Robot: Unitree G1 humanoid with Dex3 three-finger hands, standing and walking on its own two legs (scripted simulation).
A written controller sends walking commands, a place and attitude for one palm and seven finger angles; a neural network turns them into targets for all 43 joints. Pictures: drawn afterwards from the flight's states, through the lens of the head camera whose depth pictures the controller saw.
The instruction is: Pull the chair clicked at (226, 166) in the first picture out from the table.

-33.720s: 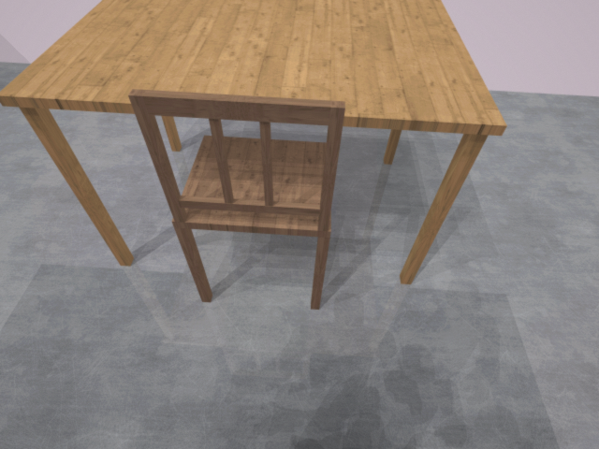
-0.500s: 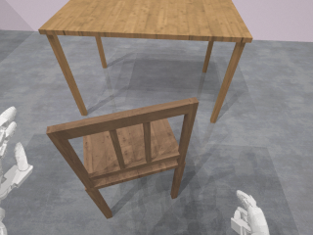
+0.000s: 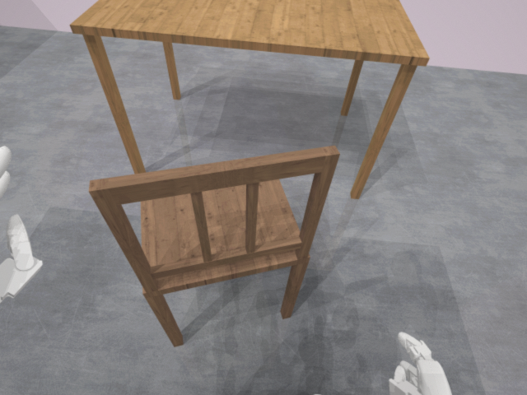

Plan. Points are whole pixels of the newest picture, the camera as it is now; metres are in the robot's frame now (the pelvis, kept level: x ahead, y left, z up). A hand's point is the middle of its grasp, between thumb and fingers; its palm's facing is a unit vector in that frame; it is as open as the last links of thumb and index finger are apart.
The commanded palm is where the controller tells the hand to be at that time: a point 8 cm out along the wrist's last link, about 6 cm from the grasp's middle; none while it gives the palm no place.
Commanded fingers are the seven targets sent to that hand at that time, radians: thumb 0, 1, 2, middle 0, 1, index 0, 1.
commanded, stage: step back with the hand held close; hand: left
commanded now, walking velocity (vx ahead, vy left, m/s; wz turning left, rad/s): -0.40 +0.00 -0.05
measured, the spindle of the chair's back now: (202, 228) +0.44 +0.15 -0.08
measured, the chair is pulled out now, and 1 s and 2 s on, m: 0.59 0.59 0.59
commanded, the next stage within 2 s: stop stepping back and stand still in 0.46 s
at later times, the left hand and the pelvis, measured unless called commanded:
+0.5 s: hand (42, 360) +0.13 +0.20 +0.17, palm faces +0.27 -0.79 -0.55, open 7.4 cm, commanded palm +0.07 +0.25 +0.19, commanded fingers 0.00 0.90 0.90 -0.20 -0.30 -0.20 -0.30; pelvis -0.09 -0.04 +0.02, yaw -3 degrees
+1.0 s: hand out of the picture +0.00 +0.21 +0.17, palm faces +0.43 -0.80 -0.42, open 7.4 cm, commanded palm -0.06 +0.24 +0.19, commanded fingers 0.00 0.90 0.90 -0.20 -0.30 -0.20 -0.30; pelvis -0.20 -0.05 +0.00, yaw -1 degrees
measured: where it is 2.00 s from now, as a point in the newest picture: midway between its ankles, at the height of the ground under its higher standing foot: outside the picture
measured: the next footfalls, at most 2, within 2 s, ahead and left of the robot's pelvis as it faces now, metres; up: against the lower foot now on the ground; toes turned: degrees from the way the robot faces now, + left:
right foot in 0.22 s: -0.04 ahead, -0.16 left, +0.00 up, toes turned -5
left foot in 0.54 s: -0.06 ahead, +0.08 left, +0.00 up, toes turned -1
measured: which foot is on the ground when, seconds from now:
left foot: down 0.00-0.32, up 0.34-0.52, down 0.54-0.80, up 0.82-0.96, down 0.98-1.00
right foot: down 0.00-0.00, up 0.02-0.20, down 0.22-0.54, up 0.56-0.72, down 0.74-1.00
